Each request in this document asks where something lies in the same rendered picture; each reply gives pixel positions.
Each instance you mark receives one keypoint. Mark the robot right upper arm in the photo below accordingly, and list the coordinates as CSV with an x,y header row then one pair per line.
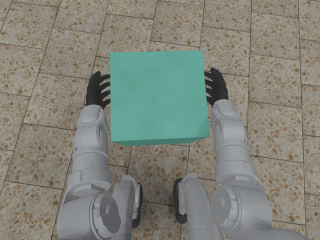
x,y
245,214

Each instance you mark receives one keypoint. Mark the left robot forearm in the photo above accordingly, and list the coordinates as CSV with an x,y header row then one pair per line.
x,y
90,172

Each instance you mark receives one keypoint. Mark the right robot shin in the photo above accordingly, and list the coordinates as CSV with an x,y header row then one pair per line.
x,y
188,176

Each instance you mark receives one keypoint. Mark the right robot forearm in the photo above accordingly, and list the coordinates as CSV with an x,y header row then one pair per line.
x,y
233,162

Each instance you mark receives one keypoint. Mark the left robot hand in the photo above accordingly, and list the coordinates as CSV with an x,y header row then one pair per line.
x,y
94,95

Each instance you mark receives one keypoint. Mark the right robot hand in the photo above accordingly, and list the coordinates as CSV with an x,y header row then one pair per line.
x,y
218,85

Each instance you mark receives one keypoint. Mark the robot right foot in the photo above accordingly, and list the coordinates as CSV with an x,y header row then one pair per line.
x,y
181,218

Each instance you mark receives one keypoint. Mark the carton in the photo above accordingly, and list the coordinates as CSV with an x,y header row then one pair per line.
x,y
158,98

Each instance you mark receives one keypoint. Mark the robot left upper arm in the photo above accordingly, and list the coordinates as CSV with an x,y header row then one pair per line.
x,y
92,217

